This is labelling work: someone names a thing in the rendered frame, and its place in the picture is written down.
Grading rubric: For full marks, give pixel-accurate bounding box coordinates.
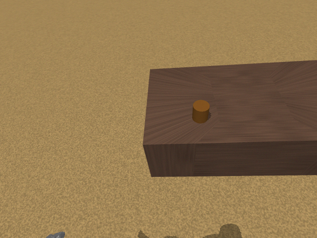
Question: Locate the can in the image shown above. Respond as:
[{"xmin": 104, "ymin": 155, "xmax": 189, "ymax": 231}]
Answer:
[{"xmin": 192, "ymin": 100, "xmax": 210, "ymax": 123}]

